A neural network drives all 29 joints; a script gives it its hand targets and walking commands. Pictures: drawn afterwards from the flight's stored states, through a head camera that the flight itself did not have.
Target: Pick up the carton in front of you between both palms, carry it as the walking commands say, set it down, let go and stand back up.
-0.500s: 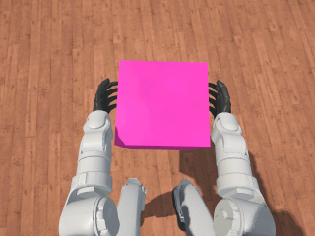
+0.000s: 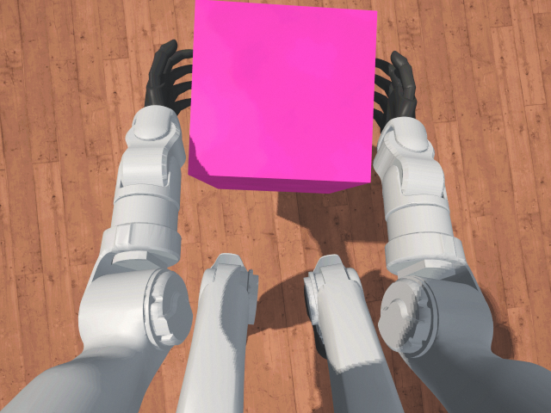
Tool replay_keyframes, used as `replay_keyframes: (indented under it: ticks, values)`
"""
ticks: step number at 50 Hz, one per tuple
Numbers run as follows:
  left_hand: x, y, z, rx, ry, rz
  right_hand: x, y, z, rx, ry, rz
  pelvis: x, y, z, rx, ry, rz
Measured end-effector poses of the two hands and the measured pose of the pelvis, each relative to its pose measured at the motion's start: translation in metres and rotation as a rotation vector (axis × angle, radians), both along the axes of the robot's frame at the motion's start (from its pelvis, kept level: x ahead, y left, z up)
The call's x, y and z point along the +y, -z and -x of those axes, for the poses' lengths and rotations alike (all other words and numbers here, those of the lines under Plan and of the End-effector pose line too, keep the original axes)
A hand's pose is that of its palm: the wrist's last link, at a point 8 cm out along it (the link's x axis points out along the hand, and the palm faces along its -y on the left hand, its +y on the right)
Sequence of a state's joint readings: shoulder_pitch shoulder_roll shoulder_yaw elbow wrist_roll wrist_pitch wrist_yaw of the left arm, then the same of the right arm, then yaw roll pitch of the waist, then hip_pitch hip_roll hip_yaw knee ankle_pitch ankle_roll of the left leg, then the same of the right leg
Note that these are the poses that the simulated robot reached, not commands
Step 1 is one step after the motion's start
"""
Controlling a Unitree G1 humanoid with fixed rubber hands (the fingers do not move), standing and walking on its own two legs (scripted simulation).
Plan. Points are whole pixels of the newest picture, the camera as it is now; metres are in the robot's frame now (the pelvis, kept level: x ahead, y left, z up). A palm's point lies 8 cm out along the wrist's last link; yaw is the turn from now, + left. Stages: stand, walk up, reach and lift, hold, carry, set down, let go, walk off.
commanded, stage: set down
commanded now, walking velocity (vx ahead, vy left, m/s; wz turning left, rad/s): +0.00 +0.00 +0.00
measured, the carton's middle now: (278, 120) +0.50 +0.02 -0.18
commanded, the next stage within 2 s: none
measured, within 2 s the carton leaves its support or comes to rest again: rests again in 1.68 s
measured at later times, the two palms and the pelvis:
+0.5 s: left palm (185, 115) +0.54 +0.17 -0.26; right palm (355, 128) +0.52 -0.13 -0.26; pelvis -0.01 +0.00 -0.10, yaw -2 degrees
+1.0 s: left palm (189, 124) +0.53 +0.17 -0.30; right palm (350, 137) +0.51 -0.13 -0.30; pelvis -0.01 +0.00 -0.13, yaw -2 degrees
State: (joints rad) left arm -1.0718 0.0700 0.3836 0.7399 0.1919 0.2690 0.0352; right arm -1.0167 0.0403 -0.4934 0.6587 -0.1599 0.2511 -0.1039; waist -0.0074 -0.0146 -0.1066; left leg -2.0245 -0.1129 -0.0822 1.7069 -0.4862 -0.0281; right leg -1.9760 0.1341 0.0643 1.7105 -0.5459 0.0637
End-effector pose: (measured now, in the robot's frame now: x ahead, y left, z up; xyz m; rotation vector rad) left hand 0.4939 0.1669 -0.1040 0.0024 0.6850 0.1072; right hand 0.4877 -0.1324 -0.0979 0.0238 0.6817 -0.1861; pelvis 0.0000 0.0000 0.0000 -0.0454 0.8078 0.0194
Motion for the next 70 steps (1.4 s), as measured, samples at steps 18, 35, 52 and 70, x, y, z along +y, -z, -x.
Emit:
replay_keyframes:
  ticks: [18, 35, 52, 70]
  values:
    - [0.004, 0.113, -0.031, 0.033, 0.038, -0.029, 0.004, 0.115, -0.024, 0.034, 0.001, 0.011, 0.000, 0.075, 0.011, -0.013, 0.006, 0.009]
    - [0.004, 0.172, -0.051, 0.050, 0.054, -0.045, 0.003, 0.182, -0.038, 0.050, 0.005, -0.005, 0.000, 0.120, 0.002, -0.091, 0.038, -0.008]
    - [0.006, 0.193, -0.036, 0.094, 0.072, -0.050, 0.002, 0.200, -0.026, 0.087, -0.027, 0.000, 0.000, 0.132, 0.011, -0.178, 0.040, -0.008]
    - [0.010, 0.196, -0.038, 0.083, 0.109, -0.008, -0.002, 0.203, -0.028, 0.070, -0.078, -0.023, 0.002, 0.140, 0.018, -0.229, 0.043, -0.003]
